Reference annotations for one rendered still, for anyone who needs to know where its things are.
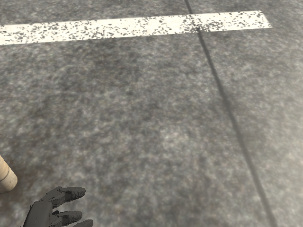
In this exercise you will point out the left robot hand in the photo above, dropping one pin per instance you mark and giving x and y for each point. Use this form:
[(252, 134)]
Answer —
[(41, 212)]

